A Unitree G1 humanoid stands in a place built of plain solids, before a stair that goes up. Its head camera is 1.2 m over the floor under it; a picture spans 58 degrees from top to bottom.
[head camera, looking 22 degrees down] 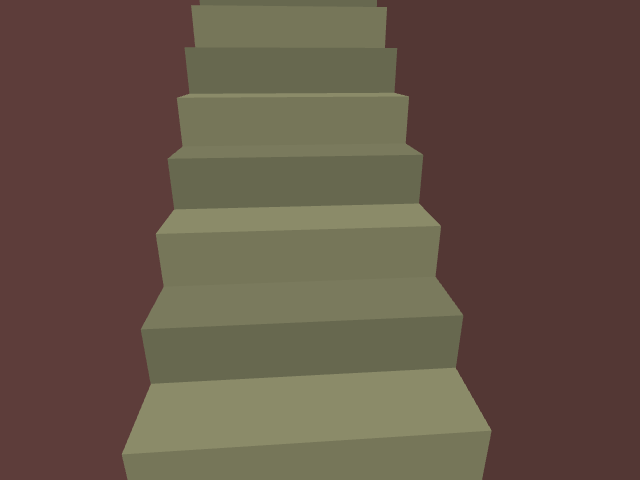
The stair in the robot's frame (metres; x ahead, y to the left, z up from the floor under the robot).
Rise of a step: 0.18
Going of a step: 0.24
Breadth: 0.89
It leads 5 degrees to the left of straight ahead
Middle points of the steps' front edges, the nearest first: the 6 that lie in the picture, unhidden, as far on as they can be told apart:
0.78 0.02 0.36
1.02 0.04 0.54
1.26 0.06 0.73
1.50 0.08 0.91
1.74 0.09 1.09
1.98 0.11 1.27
